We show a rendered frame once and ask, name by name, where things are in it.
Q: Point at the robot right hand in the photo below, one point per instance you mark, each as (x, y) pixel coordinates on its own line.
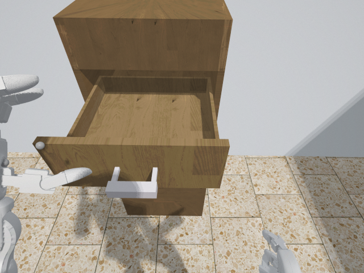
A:
(285, 260)

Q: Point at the handle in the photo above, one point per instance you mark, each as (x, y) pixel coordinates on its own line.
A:
(132, 189)

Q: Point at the robot left hand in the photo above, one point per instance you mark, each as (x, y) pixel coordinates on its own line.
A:
(15, 90)

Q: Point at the drawer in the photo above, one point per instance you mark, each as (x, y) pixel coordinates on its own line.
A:
(140, 122)

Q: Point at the cabinet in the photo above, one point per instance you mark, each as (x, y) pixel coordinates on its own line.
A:
(164, 38)

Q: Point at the left robot forearm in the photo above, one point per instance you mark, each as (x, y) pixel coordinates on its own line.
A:
(10, 230)

